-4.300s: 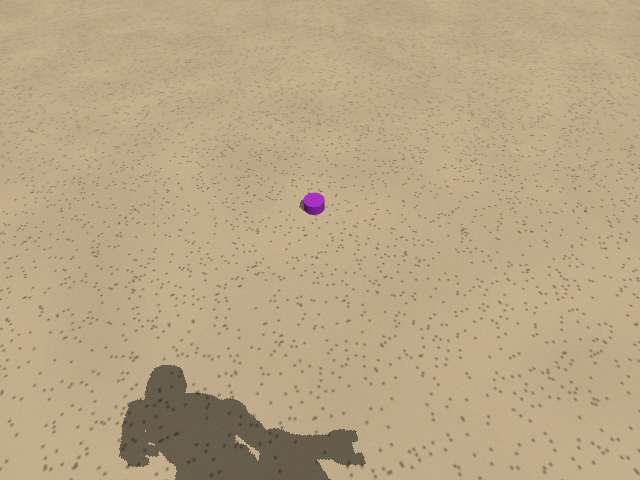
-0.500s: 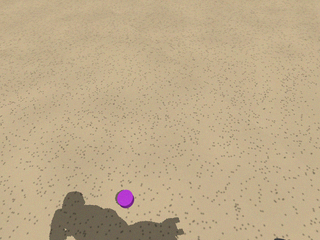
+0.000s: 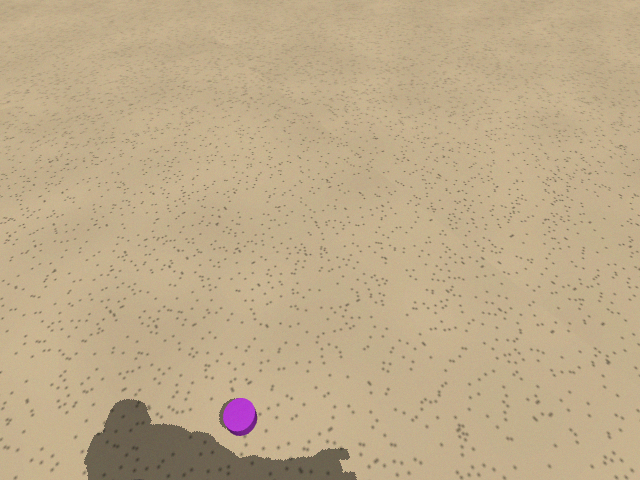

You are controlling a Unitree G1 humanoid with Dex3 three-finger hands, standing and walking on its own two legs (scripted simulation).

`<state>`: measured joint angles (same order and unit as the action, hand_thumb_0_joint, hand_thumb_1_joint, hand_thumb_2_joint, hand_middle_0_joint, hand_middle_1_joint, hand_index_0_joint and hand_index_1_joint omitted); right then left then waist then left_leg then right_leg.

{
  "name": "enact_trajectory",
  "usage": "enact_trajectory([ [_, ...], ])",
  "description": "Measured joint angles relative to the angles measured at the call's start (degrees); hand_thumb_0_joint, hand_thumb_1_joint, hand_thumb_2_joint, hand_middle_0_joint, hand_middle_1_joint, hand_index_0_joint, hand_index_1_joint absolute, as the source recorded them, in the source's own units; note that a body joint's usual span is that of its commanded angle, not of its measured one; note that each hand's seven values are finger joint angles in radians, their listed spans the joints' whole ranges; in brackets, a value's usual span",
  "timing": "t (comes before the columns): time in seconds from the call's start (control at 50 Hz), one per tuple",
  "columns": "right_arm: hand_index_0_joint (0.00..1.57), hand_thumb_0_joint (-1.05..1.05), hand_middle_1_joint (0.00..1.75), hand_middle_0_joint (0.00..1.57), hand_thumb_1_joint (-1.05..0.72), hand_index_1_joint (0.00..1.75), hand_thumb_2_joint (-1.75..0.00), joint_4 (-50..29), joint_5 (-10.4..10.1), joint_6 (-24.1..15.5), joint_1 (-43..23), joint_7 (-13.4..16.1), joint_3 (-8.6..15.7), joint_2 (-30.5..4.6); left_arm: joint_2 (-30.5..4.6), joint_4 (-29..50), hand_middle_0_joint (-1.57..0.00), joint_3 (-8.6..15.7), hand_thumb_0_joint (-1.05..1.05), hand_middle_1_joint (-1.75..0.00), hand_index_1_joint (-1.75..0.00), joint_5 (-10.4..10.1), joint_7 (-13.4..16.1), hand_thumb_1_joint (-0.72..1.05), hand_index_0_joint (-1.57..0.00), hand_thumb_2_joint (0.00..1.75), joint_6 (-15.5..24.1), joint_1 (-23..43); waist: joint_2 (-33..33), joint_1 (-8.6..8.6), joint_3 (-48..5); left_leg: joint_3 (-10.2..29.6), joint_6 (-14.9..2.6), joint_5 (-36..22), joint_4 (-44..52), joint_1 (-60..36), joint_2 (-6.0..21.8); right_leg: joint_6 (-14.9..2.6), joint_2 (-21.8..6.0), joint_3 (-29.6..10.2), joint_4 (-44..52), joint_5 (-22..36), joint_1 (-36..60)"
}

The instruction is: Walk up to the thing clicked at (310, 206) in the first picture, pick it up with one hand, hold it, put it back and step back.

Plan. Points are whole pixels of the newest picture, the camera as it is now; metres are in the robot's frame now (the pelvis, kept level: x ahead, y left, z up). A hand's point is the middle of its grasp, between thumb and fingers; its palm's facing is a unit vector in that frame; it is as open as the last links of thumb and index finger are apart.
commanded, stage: walk up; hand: left
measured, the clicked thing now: (240, 416) +0.42 +0.27 -0.76
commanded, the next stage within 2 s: stand in 0.58 s
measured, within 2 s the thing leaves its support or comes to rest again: neither
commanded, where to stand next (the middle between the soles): +0.05 +0.01 m, yaw +2 degrees
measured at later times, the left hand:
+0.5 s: hand out of the picture +0.08 +0.26 -0.16, palm faces -0.01 -0.95 -0.33, open 7.4 cm
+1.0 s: hand out of the picture +0.09 +0.26 -0.16, palm faces -0.02 -0.94 -0.34, open 7.4 cm
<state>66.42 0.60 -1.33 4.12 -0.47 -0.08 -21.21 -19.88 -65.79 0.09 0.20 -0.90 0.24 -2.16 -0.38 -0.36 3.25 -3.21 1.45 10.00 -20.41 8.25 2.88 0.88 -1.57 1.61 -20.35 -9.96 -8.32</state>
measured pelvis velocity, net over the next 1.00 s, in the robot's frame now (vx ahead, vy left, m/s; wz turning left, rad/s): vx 0.01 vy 0.00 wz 0.01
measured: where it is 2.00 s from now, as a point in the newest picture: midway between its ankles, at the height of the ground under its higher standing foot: outside the picture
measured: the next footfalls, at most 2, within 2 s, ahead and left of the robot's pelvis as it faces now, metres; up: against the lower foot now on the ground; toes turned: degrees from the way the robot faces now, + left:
none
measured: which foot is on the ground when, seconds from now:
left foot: down 0.00-1.00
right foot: down 0.00-1.00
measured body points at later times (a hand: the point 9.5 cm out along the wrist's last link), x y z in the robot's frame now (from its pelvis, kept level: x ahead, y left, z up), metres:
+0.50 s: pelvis +0.01 +0.01 +0.00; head +0.02 +0.01 +0.45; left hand +0.08 +0.31 -0.13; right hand +0.10 -0.29 -0.13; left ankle +0.01 +0.13 -0.75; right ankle +0.01 -0.13 -0.75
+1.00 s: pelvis +0.01 +0.00 +0.00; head +0.02 +0.00 +0.45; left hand +0.09 +0.30 -0.13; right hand +0.09 -0.30 -0.13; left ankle +0.01 +0.13 -0.75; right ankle +0.01 -0.13 -0.75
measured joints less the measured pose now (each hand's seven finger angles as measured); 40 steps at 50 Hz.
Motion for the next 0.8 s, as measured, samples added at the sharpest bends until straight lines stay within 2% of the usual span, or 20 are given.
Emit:
enact_trajectory([
  [0.42, 0.21, 0.00, 0.30, 0.20, -0.90, 0.30, -0.90, 0.13, 0.06, 0.24, 0.29, -0.06, 0.31, 1.55, 0.34, -1.49, -0.20, 0.39, 0.00, -0.30, -0.30, 0.29, 0.19, 0.90, -0.20, 0.90, -0.18, -2.68, 0.36, 0.71, -0.30, -0.07, -0.48, -0.35, 1.88, -1.23, -0.75, 0.63, -0.68, 0.01, 1.89, 0.35, 1.31],
  [0.8, 0.21, 0.00, 0.30, 0.20, -0.90, 0.30, -0.90, -0.39, 0.30, 0.55, 0.19, -0.05, 0.61, 1.63, -0.04, -0.09, -0.20, -0.05, 0.00, -0.30, -0.30, 0.34, 0.67, 0.90, -0.20, 0.90, 0.38, -2.44, -0.17, 0.19, -0.56, 0.37, -0.31, -0.63, 2.78, -1.90, -0.83, 0.57, -0.73, 0.48, 2.66, 0.38, 2.12],
])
